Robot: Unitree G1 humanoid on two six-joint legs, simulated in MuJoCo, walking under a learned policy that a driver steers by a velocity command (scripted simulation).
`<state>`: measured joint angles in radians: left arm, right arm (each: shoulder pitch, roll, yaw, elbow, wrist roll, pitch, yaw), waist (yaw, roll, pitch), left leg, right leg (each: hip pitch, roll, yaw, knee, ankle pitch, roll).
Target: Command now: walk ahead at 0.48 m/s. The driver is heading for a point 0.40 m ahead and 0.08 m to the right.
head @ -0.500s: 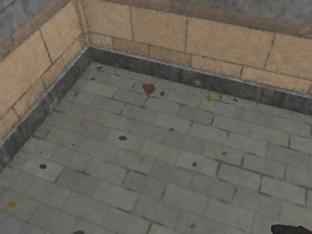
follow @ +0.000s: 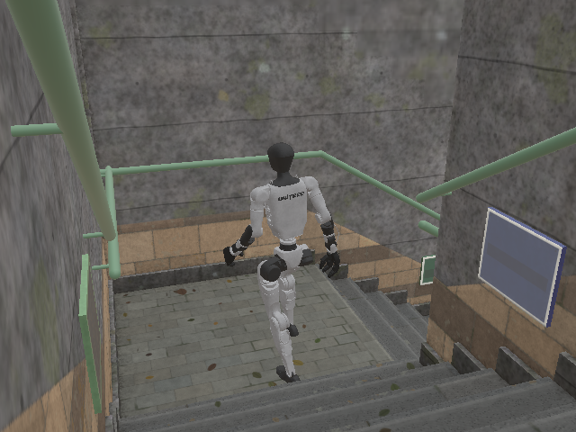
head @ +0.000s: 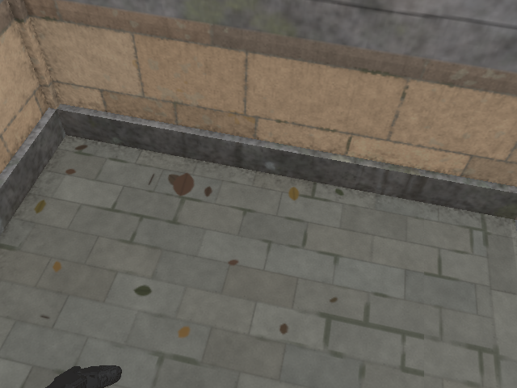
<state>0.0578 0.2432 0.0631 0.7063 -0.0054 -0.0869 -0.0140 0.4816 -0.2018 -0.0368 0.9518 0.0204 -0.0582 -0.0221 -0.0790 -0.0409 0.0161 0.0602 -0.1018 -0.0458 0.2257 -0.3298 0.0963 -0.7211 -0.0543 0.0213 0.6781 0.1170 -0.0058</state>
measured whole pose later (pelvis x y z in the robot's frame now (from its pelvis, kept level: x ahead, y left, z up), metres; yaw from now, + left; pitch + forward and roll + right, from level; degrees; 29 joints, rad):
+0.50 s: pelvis +0.27 -0.01 +0.01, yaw -1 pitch +1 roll -2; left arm 0.32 0.26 0.03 0.89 -0.01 -0.08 -0.01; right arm 0.07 -0.25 -0.04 0.78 -0.01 -0.07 -0.01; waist 0.07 0.04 0.04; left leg -0.59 0.06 -0.08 0.60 0.04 -0.02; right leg -0.09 0.09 0.01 0.28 -0.21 -0.06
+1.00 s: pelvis +0.36 +0.01 +0.00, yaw -1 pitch -1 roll +1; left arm 0.22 0.25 0.01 0.94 0.01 -0.03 0.03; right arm 0.13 -0.23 -0.01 0.86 -0.02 0.00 -0.02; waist 0.00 0.01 0.04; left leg -0.32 -0.03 -0.01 0.50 -0.16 0.02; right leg -0.24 -0.03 0.02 0.56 -0.31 0.03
